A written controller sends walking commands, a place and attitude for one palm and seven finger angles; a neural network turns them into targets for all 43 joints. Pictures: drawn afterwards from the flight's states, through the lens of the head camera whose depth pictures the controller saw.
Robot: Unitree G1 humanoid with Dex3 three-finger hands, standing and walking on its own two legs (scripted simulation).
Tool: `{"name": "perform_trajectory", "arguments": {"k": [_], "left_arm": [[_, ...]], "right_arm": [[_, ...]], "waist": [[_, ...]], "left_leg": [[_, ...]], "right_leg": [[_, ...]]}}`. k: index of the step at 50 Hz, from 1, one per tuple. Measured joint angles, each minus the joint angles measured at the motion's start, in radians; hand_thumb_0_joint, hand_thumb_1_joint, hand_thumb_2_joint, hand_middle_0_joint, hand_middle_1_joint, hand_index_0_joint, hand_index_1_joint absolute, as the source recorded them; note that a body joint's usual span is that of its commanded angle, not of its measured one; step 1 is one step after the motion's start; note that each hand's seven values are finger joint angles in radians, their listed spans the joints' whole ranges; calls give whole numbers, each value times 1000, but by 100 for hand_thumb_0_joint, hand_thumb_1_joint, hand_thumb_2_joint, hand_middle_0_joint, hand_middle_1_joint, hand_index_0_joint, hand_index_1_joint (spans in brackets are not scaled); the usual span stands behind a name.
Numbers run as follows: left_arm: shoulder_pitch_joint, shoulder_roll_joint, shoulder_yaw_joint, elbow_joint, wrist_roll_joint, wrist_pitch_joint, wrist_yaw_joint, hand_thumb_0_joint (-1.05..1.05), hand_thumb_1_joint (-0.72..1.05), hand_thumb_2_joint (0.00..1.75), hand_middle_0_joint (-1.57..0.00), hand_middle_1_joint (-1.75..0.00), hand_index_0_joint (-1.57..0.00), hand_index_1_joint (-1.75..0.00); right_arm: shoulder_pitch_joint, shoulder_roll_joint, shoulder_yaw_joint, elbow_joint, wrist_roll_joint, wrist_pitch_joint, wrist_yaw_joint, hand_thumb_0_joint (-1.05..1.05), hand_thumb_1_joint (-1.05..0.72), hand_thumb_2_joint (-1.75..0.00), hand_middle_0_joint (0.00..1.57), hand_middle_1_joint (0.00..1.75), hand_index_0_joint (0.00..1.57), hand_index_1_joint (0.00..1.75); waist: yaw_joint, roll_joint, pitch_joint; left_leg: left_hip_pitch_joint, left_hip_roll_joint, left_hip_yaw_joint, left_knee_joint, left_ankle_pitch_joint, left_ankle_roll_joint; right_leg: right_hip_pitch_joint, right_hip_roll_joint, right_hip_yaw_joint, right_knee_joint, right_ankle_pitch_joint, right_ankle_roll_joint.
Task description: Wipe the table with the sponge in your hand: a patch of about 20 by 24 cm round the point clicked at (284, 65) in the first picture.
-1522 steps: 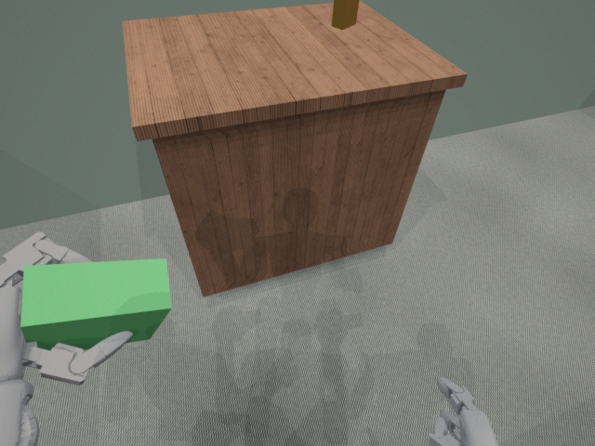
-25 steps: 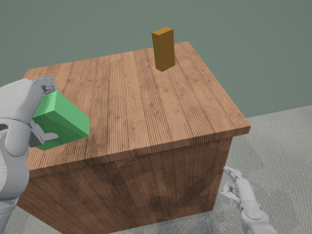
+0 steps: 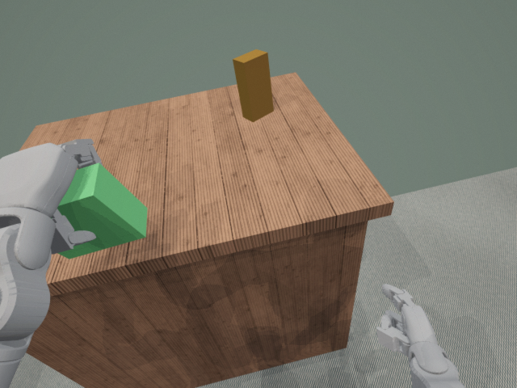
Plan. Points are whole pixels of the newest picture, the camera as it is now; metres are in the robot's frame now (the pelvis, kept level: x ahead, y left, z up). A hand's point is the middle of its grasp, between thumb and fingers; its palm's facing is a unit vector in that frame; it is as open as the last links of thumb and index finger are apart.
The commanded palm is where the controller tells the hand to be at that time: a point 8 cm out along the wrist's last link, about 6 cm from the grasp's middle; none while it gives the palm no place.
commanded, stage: turn the palm down, sponge in hand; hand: left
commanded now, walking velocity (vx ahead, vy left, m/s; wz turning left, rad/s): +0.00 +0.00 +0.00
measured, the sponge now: (91, 221) +0.25 +0.29 +0.18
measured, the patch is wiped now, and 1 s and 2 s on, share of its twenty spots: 0.00 0.00 0.00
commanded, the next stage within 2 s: move the sponge above the wiping area in 0.06 s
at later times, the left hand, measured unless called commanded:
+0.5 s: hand (85, 195) +0.27 +0.29 +0.21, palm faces +0.17 -0.03 -0.98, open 9.8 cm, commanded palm +0.22 +0.29 +0.29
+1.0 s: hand (98, 189) +0.30 +0.31 +0.19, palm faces +0.06 +0.00 -1.00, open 9.8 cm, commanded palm +0.26 +0.31 +0.28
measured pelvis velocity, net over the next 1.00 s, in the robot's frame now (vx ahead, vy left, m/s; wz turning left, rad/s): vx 0.02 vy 0.01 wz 0.02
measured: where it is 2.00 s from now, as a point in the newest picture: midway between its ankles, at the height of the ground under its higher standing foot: outside the picture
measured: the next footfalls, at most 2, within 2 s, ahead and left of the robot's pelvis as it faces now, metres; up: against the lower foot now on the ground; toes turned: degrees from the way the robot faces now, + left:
none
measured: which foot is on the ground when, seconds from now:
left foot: down 0.00-1.00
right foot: down 0.00-1.00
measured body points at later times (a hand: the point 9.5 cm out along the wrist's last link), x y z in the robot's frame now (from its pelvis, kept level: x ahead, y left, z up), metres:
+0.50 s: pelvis +0.00 +0.00 +0.00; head -0.01 -0.06 +0.45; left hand +0.26 +0.29 +0.26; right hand +0.27 -0.18 -0.08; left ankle +0.05 +0.14 -0.74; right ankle +0.03 -0.09 -0.74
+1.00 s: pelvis +0.02 +0.01 +0.00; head +0.02 -0.05 +0.45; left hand +0.30 +0.30 +0.24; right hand +0.27 -0.18 -0.09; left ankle +0.05 +0.14 -0.74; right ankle +0.03 -0.09 -0.74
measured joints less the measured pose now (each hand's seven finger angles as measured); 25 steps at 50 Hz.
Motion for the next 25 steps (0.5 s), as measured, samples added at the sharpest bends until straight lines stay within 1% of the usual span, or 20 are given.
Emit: {"name": "perform_trajectory", "arguments": {"k": [9, 13, 19, 25], "left_arm": [[0, 0, -16, -3, 1, -20, 6, 0, -50, 105, -80, -138, -79, -139], [-36, -5, -26, 39, 8, -23, 11, 0, -50, 105, -80, -138, -79, -139], [-69, -11, -35, 105, 31, -12, -3, 0, -50, 105, -80, -138, -79, -139], [-112, -23, -78, 159, 63, -13, -26, 0, -50, 105, -80, -138, -79, -139]], "right_arm": [[2, -1, -7, -3, -1, -6, -2, 1, -90, -90, 20, 30, 19, 30], [5, 2, -6, 0, -1, -8, -3, 1, -90, -90, 20, 30, 19, 30], [7, 8, 2, 1, 2, -8, -2, 1, -90, -90, 20, 30, 19, 30], [15, 6, 4, 9, -1, -15, -5, 1, -90, -90, 20, 30, 20, 30]], "waist": [[-1, 2, -4], [1, 3, -7], [-3, 1, -7], [-3, -5, -2]], "left_leg": [[3, 0, 2, -1, 0, -2], [3, -1, -2, -4, 3, -2], [-2, -2, -2, -7, 4, -1], [-4, -7, -4, -11, 5, 2]], "right_leg": [[-1, 0, 2, 7, -4, -2], [0, -1, -2, 3, -3, -1], [-5, -2, -1, 1, -2, -1], [-7, -7, -3, -1, -2, 1]]}}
